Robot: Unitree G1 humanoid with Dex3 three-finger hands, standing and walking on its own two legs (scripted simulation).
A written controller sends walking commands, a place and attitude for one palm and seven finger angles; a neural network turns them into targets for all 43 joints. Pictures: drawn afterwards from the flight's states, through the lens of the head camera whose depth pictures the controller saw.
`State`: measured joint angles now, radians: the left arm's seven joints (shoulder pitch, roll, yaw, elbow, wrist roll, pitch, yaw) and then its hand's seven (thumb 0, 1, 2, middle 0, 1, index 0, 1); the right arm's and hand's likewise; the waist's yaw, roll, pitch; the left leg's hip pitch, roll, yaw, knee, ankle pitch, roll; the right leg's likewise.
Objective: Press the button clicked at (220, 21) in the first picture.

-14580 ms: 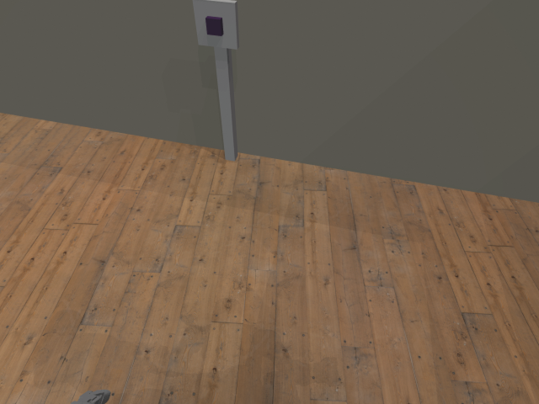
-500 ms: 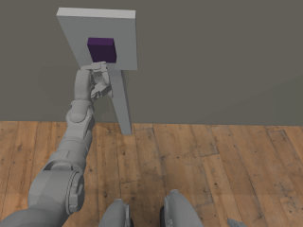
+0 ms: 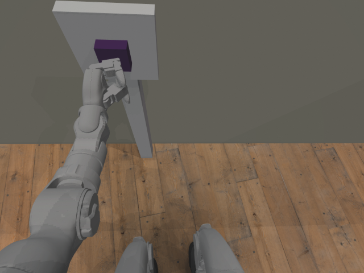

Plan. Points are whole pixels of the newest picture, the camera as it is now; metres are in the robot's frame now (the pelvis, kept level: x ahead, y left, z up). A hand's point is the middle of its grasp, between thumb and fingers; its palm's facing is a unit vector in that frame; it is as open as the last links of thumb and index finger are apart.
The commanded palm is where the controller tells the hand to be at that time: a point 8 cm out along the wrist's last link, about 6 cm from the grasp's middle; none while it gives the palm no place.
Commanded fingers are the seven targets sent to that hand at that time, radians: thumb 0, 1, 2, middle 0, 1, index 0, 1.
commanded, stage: press the button with the knuckle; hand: left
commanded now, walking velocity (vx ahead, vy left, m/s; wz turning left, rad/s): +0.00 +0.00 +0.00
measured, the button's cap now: (114, 55) +0.57 +0.10 +0.08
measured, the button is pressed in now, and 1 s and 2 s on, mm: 0 9 0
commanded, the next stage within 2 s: hold the button down briefly in 0.56 s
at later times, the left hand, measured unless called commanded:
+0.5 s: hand (125, 84) +0.51 +0.08 +0.05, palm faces -0.07 -1.00 -0.04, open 2.9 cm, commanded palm +0.52 +0.13 +0.05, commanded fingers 0.00 0.90 0.90 -1.30 -1.50 -1.30 -1.50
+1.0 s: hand (124, 82) +0.52 +0.09 +0.05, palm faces -0.09 -1.00 -0.05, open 2.9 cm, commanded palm +0.53 +0.12 +0.05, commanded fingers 0.00 0.90 0.90 -1.30 -1.50 -1.30 -1.50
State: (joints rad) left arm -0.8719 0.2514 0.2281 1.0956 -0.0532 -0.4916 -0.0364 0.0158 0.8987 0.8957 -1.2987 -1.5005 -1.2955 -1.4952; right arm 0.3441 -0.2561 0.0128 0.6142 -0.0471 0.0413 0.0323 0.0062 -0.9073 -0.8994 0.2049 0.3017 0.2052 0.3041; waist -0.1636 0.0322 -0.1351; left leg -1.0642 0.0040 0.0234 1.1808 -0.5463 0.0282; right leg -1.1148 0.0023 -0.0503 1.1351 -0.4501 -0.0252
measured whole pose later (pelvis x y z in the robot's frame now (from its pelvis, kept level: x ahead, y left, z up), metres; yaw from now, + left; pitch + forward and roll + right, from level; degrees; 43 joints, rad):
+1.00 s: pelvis -0.03 +0.01 -0.02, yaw +1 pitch +27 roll -3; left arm -1.13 0.37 0.21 1.32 0.00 -0.48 -0.01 -0.01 0.79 1.01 -1.30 -1.50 -1.37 -1.50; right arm 0.37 -0.27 0.06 0.65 -0.07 -0.01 0.02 0.01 -0.91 -0.90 0.21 0.30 0.21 0.30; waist -0.24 0.04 -0.12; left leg -1.23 -0.01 -0.02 1.26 -0.51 0.04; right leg -1.24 -0.01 -0.09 1.17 -0.40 -0.02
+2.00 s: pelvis +0.01 -0.01 +0.02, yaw +1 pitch +20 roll -1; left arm -0.46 0.14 0.04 0.71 -0.09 -0.47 -0.06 0.01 0.90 0.90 -1.30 -1.50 -1.30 -1.50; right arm 0.25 -0.25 -0.01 0.57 -0.01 0.04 0.03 0.01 -0.91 -0.90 0.20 0.30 0.20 0.30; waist -0.07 0.02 -0.14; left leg -0.92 0.00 0.00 1.12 -0.55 0.02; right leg -0.97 0.00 -0.07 1.08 -0.47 -0.03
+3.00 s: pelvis +0.04 +0.00 +0.10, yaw +1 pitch -2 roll -1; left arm 0.37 0.28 0.11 -0.29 -0.05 -0.04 0.09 0.01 0.89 0.89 -1.30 -1.50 -1.30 -1.49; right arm 0.20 -0.22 0.08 0.56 0.00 -0.06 -0.09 0.01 -0.90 -0.90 0.21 0.30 0.21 0.30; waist 0.06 0.07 -0.02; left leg -0.12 -0.01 0.01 0.48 -0.33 0.03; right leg -0.17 0.01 -0.05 0.46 -0.26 -0.01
